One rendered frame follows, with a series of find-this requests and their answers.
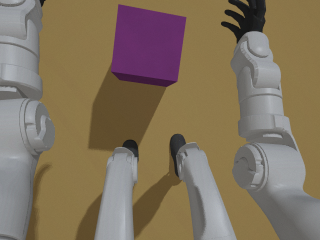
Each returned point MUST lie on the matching robot left upper arm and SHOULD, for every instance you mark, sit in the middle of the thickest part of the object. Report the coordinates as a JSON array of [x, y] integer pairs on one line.
[[26, 130]]

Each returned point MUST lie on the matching right robot forearm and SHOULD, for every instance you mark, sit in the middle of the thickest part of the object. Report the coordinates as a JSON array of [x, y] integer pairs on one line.
[[258, 81]]

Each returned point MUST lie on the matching left robot thigh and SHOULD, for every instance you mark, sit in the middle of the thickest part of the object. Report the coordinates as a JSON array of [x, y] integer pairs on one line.
[[115, 217]]

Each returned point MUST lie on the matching left robot forearm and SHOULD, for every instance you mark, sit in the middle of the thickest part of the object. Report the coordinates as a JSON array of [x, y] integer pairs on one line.
[[20, 25]]

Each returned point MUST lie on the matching robot right hand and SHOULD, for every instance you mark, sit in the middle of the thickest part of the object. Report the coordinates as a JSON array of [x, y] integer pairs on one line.
[[254, 17]]

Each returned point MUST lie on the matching carton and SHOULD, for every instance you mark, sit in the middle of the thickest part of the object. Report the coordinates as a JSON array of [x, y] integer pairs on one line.
[[147, 46]]

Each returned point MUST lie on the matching robot right foot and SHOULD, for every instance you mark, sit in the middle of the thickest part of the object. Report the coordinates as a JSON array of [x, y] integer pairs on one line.
[[176, 142]]

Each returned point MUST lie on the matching robot right upper arm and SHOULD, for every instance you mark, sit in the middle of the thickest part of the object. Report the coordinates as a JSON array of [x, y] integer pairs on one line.
[[274, 175]]

